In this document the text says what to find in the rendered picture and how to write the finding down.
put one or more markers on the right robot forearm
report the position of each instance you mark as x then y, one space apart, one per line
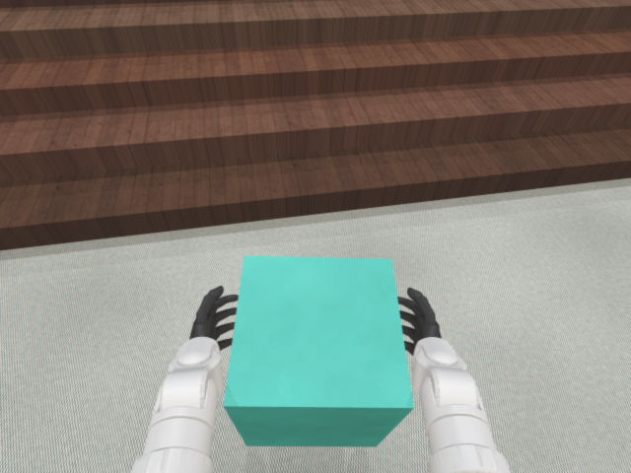
454 417

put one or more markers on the robot right hand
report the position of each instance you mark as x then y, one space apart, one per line
423 319

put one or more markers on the robot left hand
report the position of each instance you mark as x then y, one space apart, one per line
206 319

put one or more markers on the carton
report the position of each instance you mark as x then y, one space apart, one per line
318 355

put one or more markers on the left robot forearm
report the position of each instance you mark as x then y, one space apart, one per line
183 422

